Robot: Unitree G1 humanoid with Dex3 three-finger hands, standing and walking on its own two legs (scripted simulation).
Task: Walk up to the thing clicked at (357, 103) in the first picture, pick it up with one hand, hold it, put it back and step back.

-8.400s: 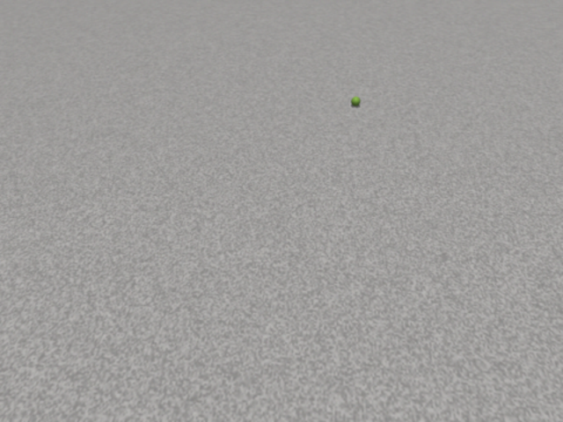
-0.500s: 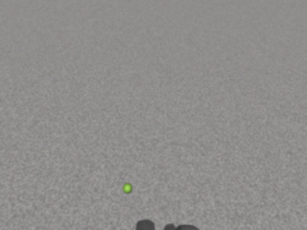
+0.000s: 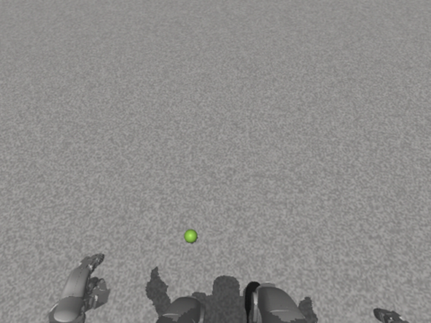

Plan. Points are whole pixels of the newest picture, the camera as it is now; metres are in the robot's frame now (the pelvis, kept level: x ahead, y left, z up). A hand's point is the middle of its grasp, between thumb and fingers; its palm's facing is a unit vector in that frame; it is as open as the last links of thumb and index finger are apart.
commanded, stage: walk up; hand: left
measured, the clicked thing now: (190, 235) +0.47 +0.15 -0.71
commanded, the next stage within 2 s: none
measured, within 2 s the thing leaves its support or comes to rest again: neither
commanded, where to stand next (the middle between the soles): +0.07 +0.00 m, yaw -8 degrees
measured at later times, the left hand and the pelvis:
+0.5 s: hand out of the picture -0.05 +0.29 -0.12, palm faces -0.13 -0.90 -0.42, open 7.4 cm; pelvis -0.08 +0.00 +0.02, yaw -7 degrees
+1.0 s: hand out of the picture +0.07 +0.26 -0.14, palm faces -0.08 -0.92 -0.39, open 7.4 cm; pelvis -0.01 +0.00 +0.01, yaw -4 degrees
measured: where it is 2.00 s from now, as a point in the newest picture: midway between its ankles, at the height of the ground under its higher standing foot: outside the picture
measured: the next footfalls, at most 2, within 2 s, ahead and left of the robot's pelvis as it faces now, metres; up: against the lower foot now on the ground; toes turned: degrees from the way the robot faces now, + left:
left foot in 0.06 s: +0.01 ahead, +0.13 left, +0.00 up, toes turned -2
right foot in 0.50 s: -0.09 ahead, -0.12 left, +0.00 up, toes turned -8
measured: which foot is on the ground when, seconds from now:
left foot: up 0.00-0.04, down 0.06-0.52, up 0.54-0.90, down 0.92-1.00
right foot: down 0.00-0.10, up 0.12-0.48, down 0.50-0.96, up 0.98-1.00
